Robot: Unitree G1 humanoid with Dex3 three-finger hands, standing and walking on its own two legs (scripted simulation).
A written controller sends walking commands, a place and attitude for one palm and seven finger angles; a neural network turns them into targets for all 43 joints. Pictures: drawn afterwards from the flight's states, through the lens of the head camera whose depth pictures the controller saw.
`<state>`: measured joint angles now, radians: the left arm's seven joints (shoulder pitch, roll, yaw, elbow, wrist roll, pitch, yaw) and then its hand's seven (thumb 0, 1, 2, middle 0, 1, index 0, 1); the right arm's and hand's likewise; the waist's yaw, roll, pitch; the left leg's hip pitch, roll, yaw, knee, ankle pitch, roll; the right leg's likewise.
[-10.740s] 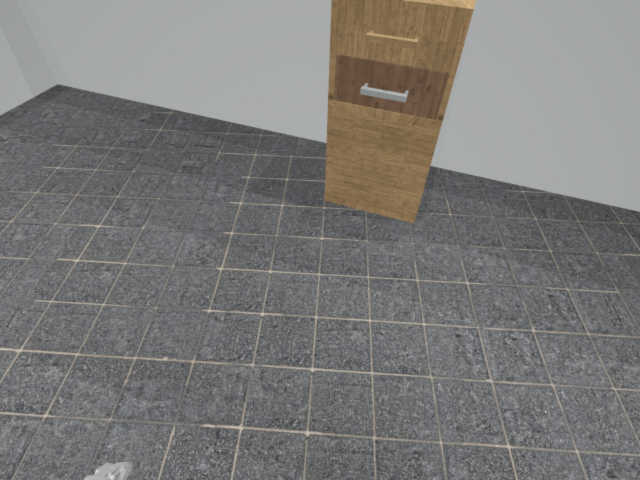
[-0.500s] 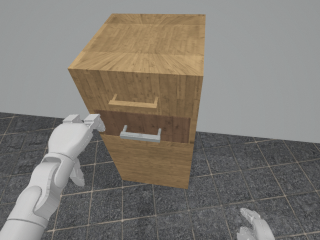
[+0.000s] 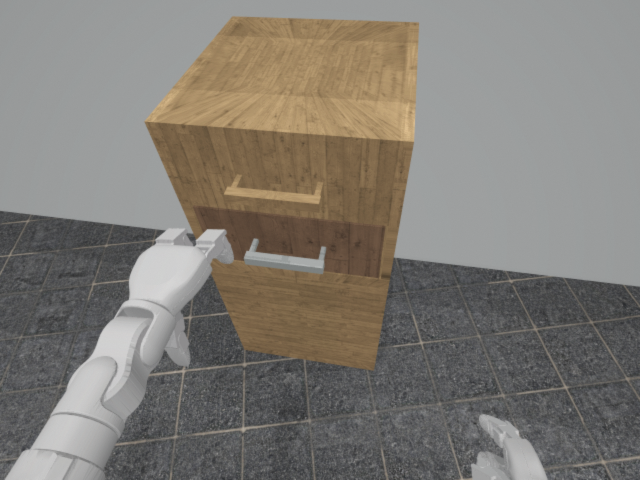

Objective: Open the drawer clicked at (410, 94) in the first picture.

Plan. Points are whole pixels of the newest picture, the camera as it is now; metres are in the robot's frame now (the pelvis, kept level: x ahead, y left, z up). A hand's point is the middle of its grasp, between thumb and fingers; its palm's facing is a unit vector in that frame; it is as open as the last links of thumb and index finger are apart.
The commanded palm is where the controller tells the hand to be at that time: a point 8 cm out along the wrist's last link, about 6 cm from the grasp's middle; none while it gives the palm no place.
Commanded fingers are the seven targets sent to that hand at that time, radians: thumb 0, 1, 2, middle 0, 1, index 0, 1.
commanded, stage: move the hooked fingers above the handle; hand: left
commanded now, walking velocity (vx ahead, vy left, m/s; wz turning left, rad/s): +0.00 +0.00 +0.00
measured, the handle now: (286, 254) +0.55 +0.14 -0.16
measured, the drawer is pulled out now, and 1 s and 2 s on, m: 0.00 0.00 0.00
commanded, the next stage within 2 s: none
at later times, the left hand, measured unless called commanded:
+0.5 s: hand (233, 277) +0.39 +0.18 -0.01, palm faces -0.05 -0.08 -1.00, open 13.8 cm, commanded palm +0.38 +0.20 +0.05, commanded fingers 0.00 -0.50 0.30 -0.30 -1.20 -0.30 -1.20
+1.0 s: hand (265, 260) +0.46 +0.16 -0.06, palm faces -0.01 -0.03 -1.00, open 13.8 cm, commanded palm +0.45 +0.17 -0.01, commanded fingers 0.00 -0.50 0.30 -0.30 -1.20 -0.30 -1.20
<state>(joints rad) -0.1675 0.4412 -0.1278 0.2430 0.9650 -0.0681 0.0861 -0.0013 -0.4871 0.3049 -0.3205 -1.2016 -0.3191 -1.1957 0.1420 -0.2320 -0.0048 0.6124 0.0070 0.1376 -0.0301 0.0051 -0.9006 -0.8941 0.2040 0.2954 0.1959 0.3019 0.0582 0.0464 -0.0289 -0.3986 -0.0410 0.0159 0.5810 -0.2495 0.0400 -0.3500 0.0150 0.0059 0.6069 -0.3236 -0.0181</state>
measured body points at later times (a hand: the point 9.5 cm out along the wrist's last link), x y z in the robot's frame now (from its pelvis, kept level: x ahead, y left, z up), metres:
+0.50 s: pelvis +0.01 -0.01 -0.02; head +0.06 -0.02 +0.43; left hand +0.38 +0.19 +0.05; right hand +0.11 -0.27 -0.15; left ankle +0.03 +0.09 -0.73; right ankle -0.01 -0.11 -0.73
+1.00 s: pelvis +0.01 -0.01 -0.05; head +0.11 -0.01 +0.39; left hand +0.46 +0.16 -0.01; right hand +0.06 -0.28 -0.18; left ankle +0.03 +0.09 -0.73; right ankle -0.01 -0.11 -0.73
